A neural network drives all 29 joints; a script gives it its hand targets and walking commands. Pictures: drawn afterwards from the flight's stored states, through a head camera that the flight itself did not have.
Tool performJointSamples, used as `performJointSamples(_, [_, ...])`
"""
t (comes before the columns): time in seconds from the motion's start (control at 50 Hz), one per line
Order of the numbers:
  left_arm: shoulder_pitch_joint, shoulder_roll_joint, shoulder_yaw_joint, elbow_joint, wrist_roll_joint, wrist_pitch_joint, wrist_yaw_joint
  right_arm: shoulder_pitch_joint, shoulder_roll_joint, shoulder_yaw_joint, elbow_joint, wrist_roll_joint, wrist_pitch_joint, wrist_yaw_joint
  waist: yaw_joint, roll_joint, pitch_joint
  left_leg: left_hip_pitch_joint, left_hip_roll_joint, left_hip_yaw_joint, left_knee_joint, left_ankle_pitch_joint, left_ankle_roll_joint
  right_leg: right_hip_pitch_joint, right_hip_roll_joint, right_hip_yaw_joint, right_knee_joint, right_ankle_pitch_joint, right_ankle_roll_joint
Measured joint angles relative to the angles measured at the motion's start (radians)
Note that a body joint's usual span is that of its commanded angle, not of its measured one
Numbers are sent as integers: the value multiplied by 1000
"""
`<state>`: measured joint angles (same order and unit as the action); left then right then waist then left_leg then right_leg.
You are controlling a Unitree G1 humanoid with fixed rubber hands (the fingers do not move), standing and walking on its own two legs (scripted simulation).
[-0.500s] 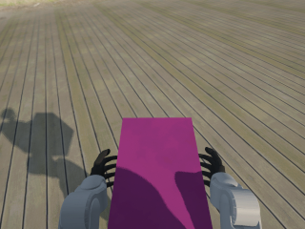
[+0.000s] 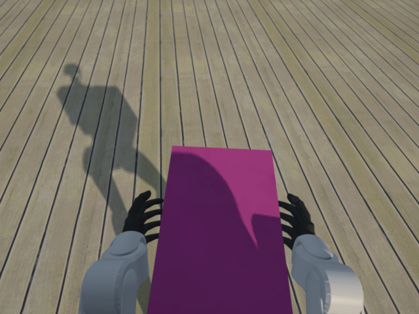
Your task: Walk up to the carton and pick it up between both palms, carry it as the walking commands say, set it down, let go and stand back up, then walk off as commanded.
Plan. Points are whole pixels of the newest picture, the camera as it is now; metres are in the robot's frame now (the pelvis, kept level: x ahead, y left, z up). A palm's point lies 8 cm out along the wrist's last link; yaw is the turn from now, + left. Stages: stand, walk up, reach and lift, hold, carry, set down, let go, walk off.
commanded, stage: carry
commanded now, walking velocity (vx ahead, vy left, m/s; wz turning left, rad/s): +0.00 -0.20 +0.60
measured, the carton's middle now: (216, 240) +0.27 -0.01 -0.02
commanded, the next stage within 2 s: none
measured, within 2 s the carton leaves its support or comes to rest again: neither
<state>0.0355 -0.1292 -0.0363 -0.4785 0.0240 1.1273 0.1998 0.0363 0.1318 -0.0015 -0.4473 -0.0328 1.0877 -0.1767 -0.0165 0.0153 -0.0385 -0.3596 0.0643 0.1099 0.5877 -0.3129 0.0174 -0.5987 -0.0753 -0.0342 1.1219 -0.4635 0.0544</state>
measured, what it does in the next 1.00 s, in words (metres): steps to the right, turning left: right foot, then left foot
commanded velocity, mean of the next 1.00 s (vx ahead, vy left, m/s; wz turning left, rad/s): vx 0.00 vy -0.10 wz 0.30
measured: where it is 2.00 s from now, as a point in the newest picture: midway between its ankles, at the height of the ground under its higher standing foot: outside the picture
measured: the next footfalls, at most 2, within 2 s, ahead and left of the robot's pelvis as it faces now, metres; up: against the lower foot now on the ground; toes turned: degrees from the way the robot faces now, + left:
right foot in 0.18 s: +0.06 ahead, -0.20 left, +0.00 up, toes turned -3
left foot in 0.62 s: -0.07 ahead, -0.13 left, +0.00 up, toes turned +25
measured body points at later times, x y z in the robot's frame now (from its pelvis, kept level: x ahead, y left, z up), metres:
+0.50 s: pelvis -0.02 -0.17 +0.00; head -0.02 -0.18 +0.45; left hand +0.17 +0.05 +0.09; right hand +0.27 -0.21 +0.09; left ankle -0.07 -0.08 -0.65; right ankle +0.02 -0.20 -0.73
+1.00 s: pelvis -0.02 -0.26 +0.00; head -0.04 -0.28 +0.45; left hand +0.13 -0.02 +0.09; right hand +0.27 -0.26 +0.09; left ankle -0.10 -0.13 -0.73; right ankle +0.04 -0.33 -0.73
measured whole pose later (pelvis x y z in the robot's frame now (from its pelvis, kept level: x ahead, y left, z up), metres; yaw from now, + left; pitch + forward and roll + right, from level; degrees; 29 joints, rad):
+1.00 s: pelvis -0.02 -0.26 +0.00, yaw +30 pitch +4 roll +2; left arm 0.02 -0.13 -0.03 -0.44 0.04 1.13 0.17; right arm -0.03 0.13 0.00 -0.44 -0.06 1.17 -0.18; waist -0.01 0.00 -0.14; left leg -0.34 0.08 0.11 0.55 -0.32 -0.01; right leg -0.38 -0.11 -0.21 0.59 -0.27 -0.03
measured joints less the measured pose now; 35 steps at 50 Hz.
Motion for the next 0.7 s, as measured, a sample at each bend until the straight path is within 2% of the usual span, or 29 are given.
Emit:
performJointSamples(0.08, [-7,0,7,-49,1,-45,-15,-32,-2,15,-59,-9,-11,-6,-2,16,-2,-8,56,-58,-44,43,-48,38,-10,-4,-209,66,16])
performJointSamples(0.14, [-7,0,3,-49,3,-62,-21,-48,-3,14,-79,-20,6,-5,-1,-2,-32,-33,76,-115,-52,65,-91,115,10,-58,-384,94,20])
performJointSamples(0.18, [-4,0,-1,-55,8,-50,-20,-45,-3,14,-83,-21,17,-3,6,-22,-53,-55,73,-139,-21,59,-114,200,18,-110,-545,154,10])
performJointSamples(0.2, [-4,0,-7,-51,13,-46,-19,-47,-4,7,-80,-18,21,-2,12,-12,-58,-78,80,-142,28,44,-101,214,24,-133,-574,228,-29])
performJointSamples(0.22, [-4,1,-14,-37,18,-43,-18,-45,-4,-1,-69,-15,25,0,13,4,-58,-111,76,-146,119,-64,-88,208,23,-151,-544,225,-61])
performJointSamples(0.26, [2,2,-18,-13,23,-21,-16,-32,-3,-8,-39,-8,33,1,6,12,-58,-180,34,-113,348,-234,-70,215,-3,-178,-508,176,-93])
performJointSamples(0.28, [7,2,-16,-6,24,-8,-15,-26,-3,-6,-25,-8,39,1,4,16,-60,-208,15,-88,443,-261,-58,225,-16,-190,-512,165,-99])
performJointSamples(0.34, [22,-1,8,2,14,10,-28,-30,-3,12,-1,-13,62,-5,9,38,-72,-271,-22,-18,657,-206,-37,248,-37,-222,-560,202,-106])
performJointSamples(0.38, [25,-3,28,-1,7,5,-33,-45,-4,26,6,-18,66,-10,13,38,-69,-277,-26,15,687,-153,-39,258,-40,-243,-584,208,-117])
performJointSamples(0.42, [21,-4,38,-5,0,-6,-35,-60,-4,33,5,-23,66,-12,10,26,-68,-269,-20,36,656,-110,-39,262,-41,-278,-603,214,-130])
performJointSamples(0.52, [9,-2,31,-8,0,-15,-36,-69,-4,25,-16,-26,68,-12,11,-37,-79,-195,5,69,477,-122,-42,246,-38,-384,-589,194,-167])
performJointSamples(0.58, [1,-1,20,-5,9,-4,-25,-85,-4,9,-5,-16,78,-11,19,-71,-78,-109,7,78,317,-128,-24,223,-35,-432,-543,164,-186])
performJointSamples(0.62, [-4,-1,11,-10,12,7,-14,-92,-5,-6,0,-6,78,2,24,-72,-72,-28,1,85,145,-42,-12,201,-35,-459,-489,134,-194])
performJointSamples(0.64, [-6,0,10,-12,15,12,-11,-93,-4,-9,7,-1,74,6,23,-75,-71,4,-8,84,78,-76,-3,181,-46,-465,-450,116,-191])
performJointSamples(0.66, [-7,0,14,-10,17,18,-9,-91,-3,-7,24,1,64,9,19,-91,-66,-2,-26,83,75,-99,7,156,-66,-437,-405,117,-154])
performJointSamples(0.7, [-3,0,14,11,22,28,-8,-76,-4,-7,55,2,52,12,17,-80,-47,-14,-33,72,90,-63,16,108,-52,-303,-300,17,-77])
